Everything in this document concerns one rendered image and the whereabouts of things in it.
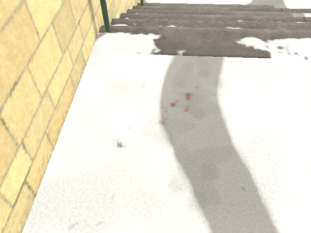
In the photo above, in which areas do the stairs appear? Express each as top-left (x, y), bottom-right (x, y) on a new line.
top-left (110, 3), bottom-right (311, 31)

